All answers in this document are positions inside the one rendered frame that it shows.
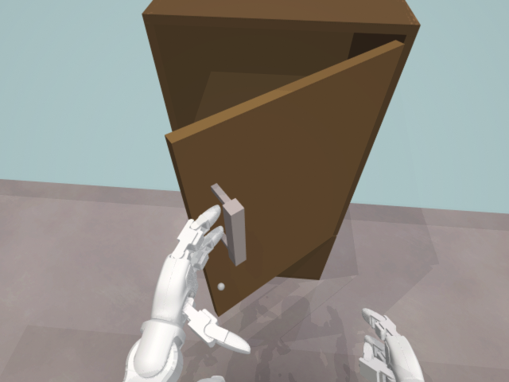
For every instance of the robot left forearm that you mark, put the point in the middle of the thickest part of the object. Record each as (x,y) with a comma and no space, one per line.
(156,357)

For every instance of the robot right hand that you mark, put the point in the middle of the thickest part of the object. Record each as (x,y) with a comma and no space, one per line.
(395,360)

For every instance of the cupboard door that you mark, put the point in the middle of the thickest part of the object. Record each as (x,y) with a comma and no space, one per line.
(289,157)

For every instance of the handle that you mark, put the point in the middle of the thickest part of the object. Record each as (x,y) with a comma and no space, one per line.
(234,220)

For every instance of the robot left hand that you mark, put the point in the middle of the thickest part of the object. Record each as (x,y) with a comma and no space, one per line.
(178,278)

